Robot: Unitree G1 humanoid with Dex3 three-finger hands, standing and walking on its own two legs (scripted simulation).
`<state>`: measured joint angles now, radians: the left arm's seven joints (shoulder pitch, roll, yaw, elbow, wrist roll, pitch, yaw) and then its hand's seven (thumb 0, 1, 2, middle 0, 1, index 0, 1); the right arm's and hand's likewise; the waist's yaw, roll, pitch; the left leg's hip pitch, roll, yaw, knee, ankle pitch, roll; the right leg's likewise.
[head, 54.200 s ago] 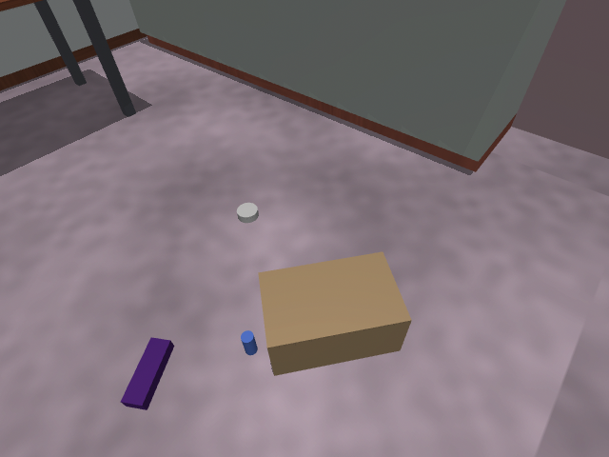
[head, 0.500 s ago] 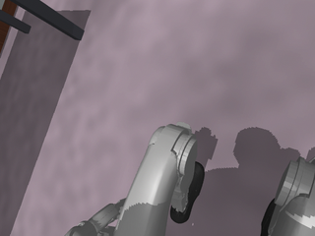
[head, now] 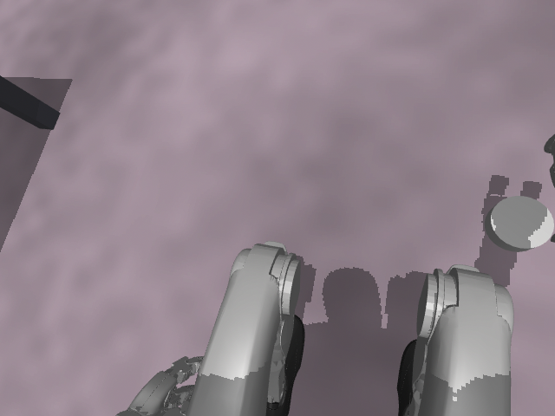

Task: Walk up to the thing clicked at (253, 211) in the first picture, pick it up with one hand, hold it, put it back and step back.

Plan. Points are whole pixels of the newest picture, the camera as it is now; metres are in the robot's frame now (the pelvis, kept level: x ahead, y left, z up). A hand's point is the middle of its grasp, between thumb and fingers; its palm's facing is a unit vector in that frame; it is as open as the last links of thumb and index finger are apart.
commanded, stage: withdraw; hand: right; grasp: from above
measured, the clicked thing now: (517, 224) +0.42 -0.33 -0.31
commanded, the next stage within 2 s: home in 0.48 s
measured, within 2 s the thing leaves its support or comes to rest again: neither
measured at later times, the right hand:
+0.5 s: hand out of the picture +0.41 -0.33 -0.17, palm faces -0.41 +0.08 -0.91, open 13.8 cm
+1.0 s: hand out of the picture +0.35 -0.31 -0.05, palm faces -0.29 +0.41 -0.87, open 9.9 cm
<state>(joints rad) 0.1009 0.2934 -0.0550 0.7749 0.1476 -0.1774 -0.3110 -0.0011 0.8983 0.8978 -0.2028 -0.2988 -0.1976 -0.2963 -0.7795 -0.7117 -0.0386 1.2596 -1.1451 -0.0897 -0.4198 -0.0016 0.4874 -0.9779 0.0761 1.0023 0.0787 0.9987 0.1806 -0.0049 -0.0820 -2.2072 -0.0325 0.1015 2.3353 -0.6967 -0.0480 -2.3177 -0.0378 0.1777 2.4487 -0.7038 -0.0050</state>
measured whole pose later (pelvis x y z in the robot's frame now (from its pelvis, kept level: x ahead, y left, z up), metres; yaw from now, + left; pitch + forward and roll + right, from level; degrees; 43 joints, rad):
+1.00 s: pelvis +0.00 +0.00 +0.08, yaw -5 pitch +34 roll +7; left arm 0.15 0.27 0.05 0.70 0.04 -0.05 -0.14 0.00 0.90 0.90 -0.20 -0.30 -0.20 -0.30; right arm -0.47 -0.52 -0.08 0.80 -0.81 -0.07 -0.19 0.00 -0.40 -0.86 0.21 0.44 0.20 0.46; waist 0.08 -0.05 -0.18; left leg -2.02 0.00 0.06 2.10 -0.68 -0.03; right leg -2.11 -0.03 0.11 2.16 -0.66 0.00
